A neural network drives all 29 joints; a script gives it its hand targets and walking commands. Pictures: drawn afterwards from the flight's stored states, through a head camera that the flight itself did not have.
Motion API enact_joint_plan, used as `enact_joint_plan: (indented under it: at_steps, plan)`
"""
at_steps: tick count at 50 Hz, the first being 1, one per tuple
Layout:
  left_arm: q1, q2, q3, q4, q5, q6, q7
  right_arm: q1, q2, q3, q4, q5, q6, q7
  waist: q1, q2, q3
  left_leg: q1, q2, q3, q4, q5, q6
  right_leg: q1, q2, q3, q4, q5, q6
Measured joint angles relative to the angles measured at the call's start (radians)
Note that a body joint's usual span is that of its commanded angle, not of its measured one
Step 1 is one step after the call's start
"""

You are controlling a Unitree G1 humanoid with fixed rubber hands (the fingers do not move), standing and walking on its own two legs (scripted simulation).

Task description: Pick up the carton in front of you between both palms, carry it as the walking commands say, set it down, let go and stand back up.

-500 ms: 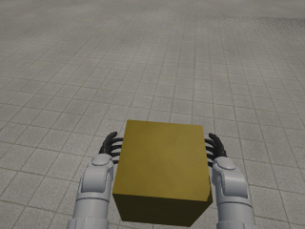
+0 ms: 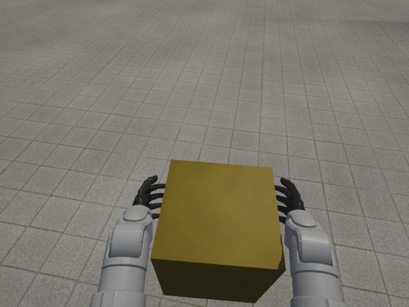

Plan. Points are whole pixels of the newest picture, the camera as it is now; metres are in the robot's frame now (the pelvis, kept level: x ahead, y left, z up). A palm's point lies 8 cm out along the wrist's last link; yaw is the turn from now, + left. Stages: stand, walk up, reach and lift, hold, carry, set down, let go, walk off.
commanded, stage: carry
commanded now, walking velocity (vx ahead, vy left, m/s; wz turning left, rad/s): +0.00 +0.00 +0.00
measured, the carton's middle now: (215, 234) +0.28 +0.00 -0.04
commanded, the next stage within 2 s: hold in 0.02 s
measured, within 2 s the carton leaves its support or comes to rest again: neither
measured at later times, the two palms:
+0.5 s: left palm (143, 227) +0.25 +0.13 +0.05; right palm (305, 226) +0.26 -0.17 +0.05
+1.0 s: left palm (163, 207) +0.30 +0.10 +0.03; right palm (316, 223) +0.28 -0.19 +0.04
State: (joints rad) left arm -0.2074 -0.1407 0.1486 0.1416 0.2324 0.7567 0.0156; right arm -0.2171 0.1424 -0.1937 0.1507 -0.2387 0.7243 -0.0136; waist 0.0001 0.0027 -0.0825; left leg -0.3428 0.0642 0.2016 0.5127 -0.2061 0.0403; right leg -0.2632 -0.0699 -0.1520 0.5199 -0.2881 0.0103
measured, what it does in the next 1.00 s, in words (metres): stands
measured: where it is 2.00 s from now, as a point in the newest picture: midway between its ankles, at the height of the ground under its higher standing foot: outside the picture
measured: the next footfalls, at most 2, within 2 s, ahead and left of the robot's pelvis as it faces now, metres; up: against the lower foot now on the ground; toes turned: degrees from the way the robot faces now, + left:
none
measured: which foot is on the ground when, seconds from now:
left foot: down 0.00-1.00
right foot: down 0.00-1.00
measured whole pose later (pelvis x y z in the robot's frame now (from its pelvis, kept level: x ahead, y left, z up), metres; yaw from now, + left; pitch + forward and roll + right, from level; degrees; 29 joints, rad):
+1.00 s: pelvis -0.02 -0.01 +0.00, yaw -5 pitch -9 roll +0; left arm -0.42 -0.20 0.40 0.46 0.37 0.63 -0.03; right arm -0.43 0.20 -0.46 0.47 -0.38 0.58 0.04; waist 0.01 -0.03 0.07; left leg -0.13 -0.04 -0.03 0.49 -0.21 0.02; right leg -0.09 0.04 0.08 0.52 -0.28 -0.01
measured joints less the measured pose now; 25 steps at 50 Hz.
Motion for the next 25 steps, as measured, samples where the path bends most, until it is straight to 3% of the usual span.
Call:
enact_joint_plan:
  at_steps: [3,5,8,14,25]
  plan:
    - [0.001,0.000,0.002,-0.004,0.000,-0.002,0.000,-0.002,0.001,0.000,0.002,0.000,-0.005,0.001,-0.003,-0.003,0.022,0.026,-0.003,0.000,-0.013,0.004,0.002,0.023,0.000,0.004,-0.008,0.007,0.001]
    - [0.012,0.001,-0.006,-0.023,-0.006,-0.007,0.002,0.008,-0.001,0.010,-0.018,-0.002,-0.009,0.003,-0.011,-0.008,0.078,0.096,-0.032,-0.055,-0.061,0.046,-0.006,0.094,0.031,0.093,-0.056,0.042,-0.011]
    - [0.027,0.004,-0.016,-0.023,0.002,-0.012,0.001,0.021,-0.003,0.017,-0.011,-0.012,-0.019,0.011,-0.010,-0.026,0.117,0.166,-0.046,-0.073,-0.118,0.056,-0.007,0.161,0.041,0.127,-0.098,0.036,-0.007]
    - [0.007,0.001,0.009,0.015,0.014,-0.017,0.001,-0.026,0.006,-0.014,0.060,-0.022,-0.031,0.019,0.004,-0.040,0.160,0.216,-0.042,-0.087,-0.126,0.072,-0.015,0.212,0.050,0.124,-0.101,0.046,-0.009]
    - [-0.062,-0.013,0.066,0.084,0.050,-0.008,-0.016,-0.093,0.022,-0.080,0.147,-0.055,-0.044,0.033,0.001,-0.021,0.170,0.244,-0.046,-0.138,-0.101,0.076,-0.030,0.232,0.069,0.128,-0.062,0.045,-0.027]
